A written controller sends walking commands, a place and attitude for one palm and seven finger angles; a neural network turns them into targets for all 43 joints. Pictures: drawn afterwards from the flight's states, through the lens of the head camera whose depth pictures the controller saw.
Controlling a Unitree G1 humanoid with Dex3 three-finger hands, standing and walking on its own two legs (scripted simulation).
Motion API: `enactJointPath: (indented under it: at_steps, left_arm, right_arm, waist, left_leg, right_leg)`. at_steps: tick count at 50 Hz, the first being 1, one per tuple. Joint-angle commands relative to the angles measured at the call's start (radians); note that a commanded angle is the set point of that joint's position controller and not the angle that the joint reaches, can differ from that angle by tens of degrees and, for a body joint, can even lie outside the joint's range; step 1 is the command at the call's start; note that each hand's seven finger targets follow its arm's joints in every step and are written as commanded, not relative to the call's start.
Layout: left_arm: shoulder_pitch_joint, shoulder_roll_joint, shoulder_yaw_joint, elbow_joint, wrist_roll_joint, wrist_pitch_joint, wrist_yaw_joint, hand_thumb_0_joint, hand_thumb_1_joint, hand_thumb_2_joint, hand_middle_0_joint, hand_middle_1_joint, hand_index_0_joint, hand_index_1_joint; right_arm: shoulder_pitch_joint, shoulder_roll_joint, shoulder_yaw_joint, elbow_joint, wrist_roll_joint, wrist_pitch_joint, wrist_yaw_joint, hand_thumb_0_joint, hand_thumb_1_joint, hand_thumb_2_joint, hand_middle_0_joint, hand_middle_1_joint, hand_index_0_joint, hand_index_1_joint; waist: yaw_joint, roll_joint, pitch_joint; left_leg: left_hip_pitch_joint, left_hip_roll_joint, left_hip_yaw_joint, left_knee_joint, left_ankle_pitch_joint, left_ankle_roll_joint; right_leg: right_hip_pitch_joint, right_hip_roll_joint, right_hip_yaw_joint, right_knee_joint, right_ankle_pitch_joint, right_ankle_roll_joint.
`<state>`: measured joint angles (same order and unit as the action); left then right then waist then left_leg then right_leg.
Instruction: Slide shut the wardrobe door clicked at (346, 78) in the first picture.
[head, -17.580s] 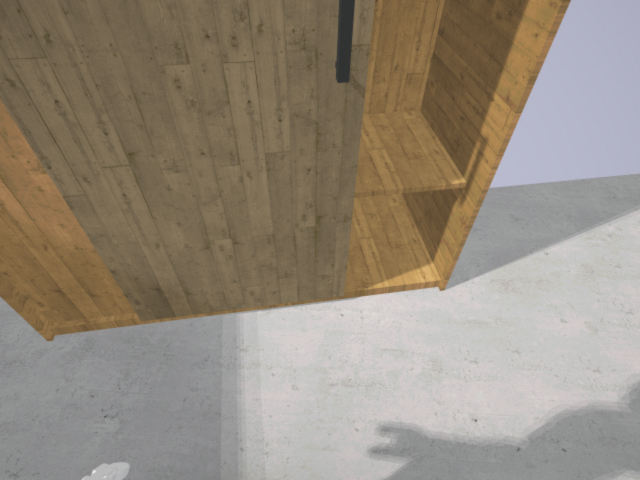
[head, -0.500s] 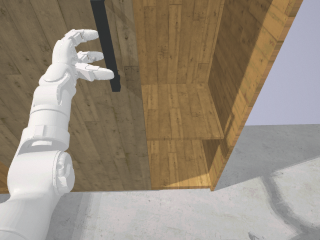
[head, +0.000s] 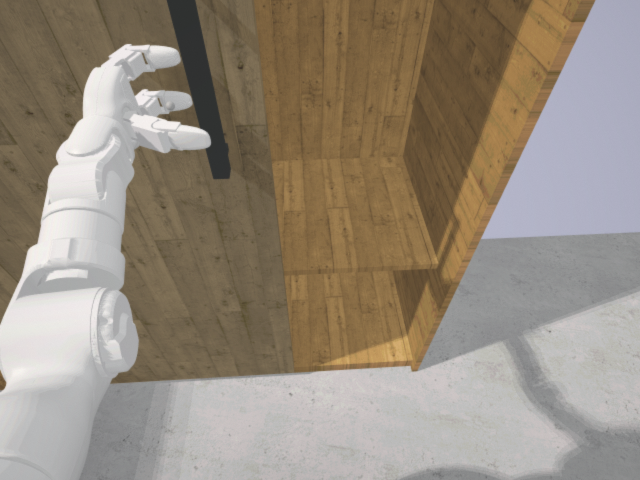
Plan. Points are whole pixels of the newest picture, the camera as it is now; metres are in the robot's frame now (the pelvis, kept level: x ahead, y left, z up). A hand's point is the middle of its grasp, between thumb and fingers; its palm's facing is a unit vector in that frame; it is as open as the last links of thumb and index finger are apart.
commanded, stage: slide the fingers in behind the handle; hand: left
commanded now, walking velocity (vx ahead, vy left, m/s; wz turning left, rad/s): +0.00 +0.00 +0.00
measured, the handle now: (206, 88) +0.52 +0.13 +0.24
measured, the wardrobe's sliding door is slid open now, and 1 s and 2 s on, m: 0.38 0.38 0.38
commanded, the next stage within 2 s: grip the handle and tug to test in 1.62 s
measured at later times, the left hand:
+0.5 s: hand (190, 112) +0.46 +0.14 +0.24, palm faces +0.05 -1.00 +0.01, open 14.0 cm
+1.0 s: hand (207, 108) +0.47 +0.12 +0.24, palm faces +0.04 -1.00 +0.03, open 14.0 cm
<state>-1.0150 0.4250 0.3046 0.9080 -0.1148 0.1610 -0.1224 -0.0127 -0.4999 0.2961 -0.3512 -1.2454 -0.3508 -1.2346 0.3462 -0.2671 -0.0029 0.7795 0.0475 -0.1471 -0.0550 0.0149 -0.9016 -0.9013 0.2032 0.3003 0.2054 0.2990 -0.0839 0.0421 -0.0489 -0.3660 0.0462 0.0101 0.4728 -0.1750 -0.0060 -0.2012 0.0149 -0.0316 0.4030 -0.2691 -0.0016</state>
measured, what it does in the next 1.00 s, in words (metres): stands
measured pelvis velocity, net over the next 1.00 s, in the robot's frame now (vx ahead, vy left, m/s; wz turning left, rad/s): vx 0.01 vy -0.01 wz -0.01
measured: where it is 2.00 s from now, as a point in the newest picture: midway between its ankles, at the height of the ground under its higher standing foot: outside the picture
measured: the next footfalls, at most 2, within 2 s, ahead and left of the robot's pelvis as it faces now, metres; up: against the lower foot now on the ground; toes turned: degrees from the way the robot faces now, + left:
none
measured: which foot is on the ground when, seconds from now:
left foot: down 0.00-1.00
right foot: down 0.00-1.00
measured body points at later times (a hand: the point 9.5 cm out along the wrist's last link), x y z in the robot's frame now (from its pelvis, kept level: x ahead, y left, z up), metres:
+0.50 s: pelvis +0.00 +0.00 +0.00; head +0.00 -0.02 +0.45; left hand +0.45 +0.19 +0.24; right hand +0.11 -0.26 -0.11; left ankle +0.04 +0.12 -0.74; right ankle -0.04 -0.12 -0.74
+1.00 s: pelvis +0.01 -0.01 +0.00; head +0.01 -0.02 +0.45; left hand +0.46 +0.18 +0.24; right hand +0.09 -0.27 -0.12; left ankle +0.04 +0.12 -0.74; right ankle -0.04 -0.12 -0.74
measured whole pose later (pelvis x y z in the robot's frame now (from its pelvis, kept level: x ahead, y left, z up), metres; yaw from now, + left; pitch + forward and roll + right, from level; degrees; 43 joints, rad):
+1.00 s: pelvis +0.01 -0.01 +0.00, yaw +0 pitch +2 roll -1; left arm -0.93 0.30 0.27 0.75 -0.14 0.22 -0.04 -0.01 -0.50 0.30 -0.30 -1.20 -0.30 -1.20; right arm 0.29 -0.26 0.00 0.77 0.05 -0.11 -0.06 0.02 -0.90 -0.90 0.20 0.30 0.20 0.30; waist -0.05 0.05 -0.06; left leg -0.31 0.05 0.02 0.44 -0.18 -0.02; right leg -0.16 0.02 -0.02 0.40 -0.28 -0.01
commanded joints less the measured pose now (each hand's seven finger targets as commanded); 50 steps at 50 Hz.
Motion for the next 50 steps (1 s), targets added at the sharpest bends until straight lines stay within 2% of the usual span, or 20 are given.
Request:
enactJointPath:
  at_steps: [1,2,5,10,13,14,17,20,21,23,26,32,35,36,37,41,44,45,46,50]
  left_arm:
    - [-0.504,0.217,0.018,-0.228,-0.011,-0.062,0.005,0.0,-0.5,0.3,-0.3,-1.2,-0.3,-1.2]
    - [-0.522,0.203,0.003,-0.244,-0.009,-0.064,0.006,0.0,-0.5,0.3,-0.3,-1.2,-0.3,-1.2]
    - [-0.508,0.18,0.0,-0.269,-0.022,-0.056,0.008,0.0,-0.5,0.3,-0.3,-1.2,-0.3,-1.2]
    - [-0.47,0.172,0.014,-0.415,-0.036,-0.061,0.02,0.0,-0.5,0.3,-0.3,-1.2,-0.3,-1.2]
    - [-0.47,0.111,-0.032,-0.438,-0.037,-0.04,0.035,0.0,-0.5,0.3,-0.3,-1.2,-0.3,-1.2]
    - [-0.443,0.135,-0.006,-0.411,-0.036,-0.025,0.041,0.0,-0.5,0.3,-0.3,-1.2,-0.3,-1.2]
    - [-0.46,0.117,-0.02,-0.381,-0.036,0.012,0.056,0.0,-0.5,0.3,-0.3,-1.2,-0.3,-1.2]
    - [-0.479,0.103,-0.027,-0.391,-0.033,0.023,0.068,0.0,-0.5,0.3,-0.3,-1.2,-0.3,-1.2]
    - [-0.461,0.134,-0.004,-0.384,-0.027,0.022,0.073,0.0,-0.5,0.3,-0.3,-1.2,-0.3,-1.2]
    - [-0.465,0.11,-0.017,-0.39,-0.033,0.016,0.073,0.0,-0.5,0.3,-0.3,-1.2,-0.3,-1.2]
    - [-0.472,0.118,-0.018,-0.352,-0.028,0.009,0.07,0.0,-0.5,0.3,-0.3,-1.2,-0.3,-1.2]
    - [-0.487,0.056,-0.065,-0.397,-0.038,-0.003,0.065,0.0,-0.5,0.3,-0.3,-1.2,-0.3,-1.2]
    - [-0.489,0.091,-0.028,-0.327,-0.046,0.011,0.068,0.0,-0.5,0.3,-0.3,-1.2,-0.3,-1.2]
    - [-0.49,0.119,-0.014,-0.312,-0.038,0.012,0.071,0.0,-0.5,0.3,-0.3,-1.2,-0.3,-1.2]
    - [-0.517,0.102,-0.027,-0.32,-0.037,0.007,0.074,0.0,-0.5,0.3,-0.3,-1.2,-0.3,-1.2]
    - [-0.509,0.086,-0.044,-0.393,-0.019,-0.024,0.085,0.0,-0.5,0.3,-0.3,-1.2,-0.3,-1.2]
    - [-0.484,0.103,-0.011,-0.375,-0.035,-0.026,0.083,0.0,-0.5,0.3,-0.3,-1.2,-0.3,-1.2]
    - [-0.477,0.09,-0.018,-0.391,-0.039,-0.023,0.08,0.0,-0.5,0.3,-0.3,-1.2,-0.3,-1.2]
    - [-0.443,0.127,0.016,-0.38,-0.037,-0.016,0.082,0.0,-0.5,0.3,-0.3,-1.2,-0.3,-1.2]
    - [-0.409,0.103,0.002,-0.434,-0.027,0.004,0.084,0.0,-0.5,0.3,-0.3,-1.2,-0.3,-1.2]
  right_arm:
    - [-0.007,-0.159,-0.045,-0.109,0.008,-0.041,-0.012,0.0,-0.9,-0.9,0.2,0.3,0.2,0.3]
    - [-0.009,-0.154,-0.043,-0.111,0.008,-0.042,-0.012,0.0,-0.9,-0.9,0.2,0.3,0.2,0.3]
    - [-0.019,-0.152,-0.044,-0.116,0.009,-0.046,-0.014,0.0,-0.9,-0.9,0.2,0.3,0.2,0.3]
    - [-0.052,-0.142,-0.042,-0.142,0.011,-0.054,-0.011,0.0,-0.9,-0.9,0.2,0.3,0.2,0.3]
    - [-0.074,-0.135,-0.037,-0.136,0.014,-0.054,-0.007,0.0,-0.9,-0.9,0.2,0.3,0.2,0.3]
    - [-0.076,-0.137,-0.038,-0.131,0.016,-0.049,-0.01,0.0,-0.9,-0.9,0.2,0.3,0.2,0.3]
    - [-0.091,-0.136,-0.032,-0.124,0.016,-0.037,-0.015,0.0,-0.9,-0.9,0.2,0.3,0.2,0.3]
    - [-0.101,-0.13,-0.03,-0.126,0.012,-0.034,-0.016,0.0,-0.9,-0.9,0.2,0.3,0.2,0.3]
    - [-0.102,-0.134,-0.029,-0.122,0.009,-0.029,-0.018,0.0,-0.9,-0.9,0.2,0.3,0.2,0.3]
    - [-0.106,-0.127,-0.027,-0.129,0.009,-0.024,-0.02,0.0,-0.9,-0.9,0.2,0.3,0.2,0.3]
    - [-0.105,-0.13,-0.026,-0.122,0.005,-0.015,-0.023,0.0,-0.9,-0.9,0.2,0.3,0.2,0.3]
    - [-0.121,-0.12,-0.027,-0.133,0.012,-0.016,-0.021,0.0,-0.9,-0.9,0.2,0.3,0.2,0.3]
    - [-0.113,-0.125,-0.027,-0.116,0.01,-0.012,-0.027,0.0,-0.9,-0.9,0.2,0.3,0.2,0.3]
    - [-0.114,-0.13,-0.027,-0.11,0.008,-0.009,-0.028,0.0,-0.9,-0.9,0.2,0.3,0.2,0.3]
    - [-0.112,-0.125,-0.024,-0.113,0.007,-0.01,-0.026,0.0,-0.9,-0.9,0.2,0.3,0.2,0.3]
    - [-0.112,-0.118,-0.029,-0.127,0.005,-0.015,-0.019,0.0,-0.9,-0.9,0.2,0.3,0.2,0.3]
    - [-0.102,-0.122,-0.033,-0.121,0.004,-0.015,-0.02,0.0,-0.9,-0.9,0.2,0.3,0.2,0.3]
    - [-0.107,-0.122,-0.033,-0.126,0.004,-0.015,-0.019,0.0,-0.9,-0.9,0.2,0.3,0.2,0.3]
    - [-0.107,-0.128,-0.035,-0.123,0.002,-0.011,-0.02,0.0,-0.9,-0.9,0.2,0.3,0.2,0.3]
    - [-0.122,-0.117,-0.034,-0.139,0.005,-0.009,-0.017,0.0,-0.9,-0.9,0.2,0.3,0.2,0.3]
  waist:
    - [0.004,-0.007,-0.292]
    - [-0.007,0.003,-0.295]
    - [-0.001,-0.011,-0.31]
    - [0.025,0.006,-0.381]
    - [0.018,0.021,-0.326]
    - [0.025,-0.011,-0.308]
    - [0.02,-0.029,-0.266]
    - [0.023,-0.021,-0.289]
    - [0.033,-0.035,-0.288]
    - [0.03,-0.051,-0.304]
    - [0.028,-0.058,-0.284]
    - [0.021,-0.031,-0.31]
    - [0.02,-0.095,-0.272]
    - [0.026,-0.078,-0.259]
    - [0.018,-0.068,-0.269]
    - [0.032,-0.006,-0.349]
    - [0.033,-0.075,-0.349]
    - [0.036,-0.073,-0.354]
    - [0.05,-0.08,-0.356]
    - [0.058,-0.052,-0.349]
  left_leg:
    - [0.306,-0.055,-0.007,-0.014,0.164,0.046]
    - [0.316,-0.05,-0.01,-0.02,0.16,0.044]
    - [0.332,-0.05,-0.012,-0.018,0.175,0.043]
    - [0.386,-0.049,-0.014,-0.013,0.245,0.04]
    - [0.38,-0.049,-0.011,-0.012,0.231,0.041]
    - [0.363,-0.047,-0.012,-0.016,0.216,0.042]
    - [0.323,-0.052,-0.005,-0.024,0.178,0.045]
    - [0.339,-0.055,-0.006,-0.021,0.192,0.044]
    - [0.328,-0.056,-0.005,-0.019,0.195,0.045]
    - [0.326,-0.058,-0.003,-0.019,0.21,0.046]
    - [0.311,-0.062,0.003,-0.018,0.201,0.047]
    - [0.344,-0.063,0.003,-0.013,0.224,0.049]
    - [0.301,-0.065,0.005,-0.017,0.184,0.052]
    - [0.29,-0.068,0.009,-0.016,0.174,0.053]
    - [0.292,-0.068,0.007,-0.019,0.177,0.053]
    - [0.346,-0.068,0.007,-0.005,0.243,0.049]
    - [0.331,-0.065,0.004,-0.009,0.25,0.051]
    - [0.335,-0.066,0.008,-0.011,0.264,0.052]
    - [0.327,-0.067,0.01,-0.009,0.265,0.053]
    - [0.331,-0.067,0.021,-0.013,0.287,0.053]
  right_leg:
    - [-0.081,0.055,-0.009,-0.055,0.245,-0.014]
    - [-0.088,0.053,-0.01,-0.054,0.237,-0.013]
    - [-0.084,0.056,-0.009,-0.054,0.249,-0.013]
    - [-0.037,0.059,-0.011,-0.042,0.312,-0.016]
    - [-0.068,0.061,-0.012,-0.05,0.296,-0.015]
    - [-0.064,0.062,-0.013,-0.055,0.284,-0.014]
    - [-0.067,0.057,-0.012,-0.06,0.258,-0.012]
    - [-0.062,0.052,-0.007,-0.057,0.274,-0.013]
    - [-0.048,0.054,-0.007,-0.056,0.278,-0.014]
    - [-0.027,0.049,-0.006,-0.049,0.31,-0.013]
    - [-0.027,0.047,-0.001,-0.052,0.317,-0.01]
    - [-0.022,0.044,0.002,-0.05,0.35,-0.011]
    - [-0.031,0.041,0.006,-0.057,0.328,-0.003]
    - [-0.034,0.041,0.008,-0.06,0.314,-0.004]
    - [-0.03,0.036,0.009,-0.056,0.321,-0.004]
    - [-0.001,0.041,0.009,-0.042,0.373,-0.012]
    - [0.019,0.044,0.006,-0.038,0.402,-0.008]
    - [0.025,0.043,0.007,-0.034,0.425,-0.008]
    - [0.039,0.044,0.006,-0.036,0.428,-0.008]
    - [0.05,0.041,0.007,-0.034,0.457,-0.008]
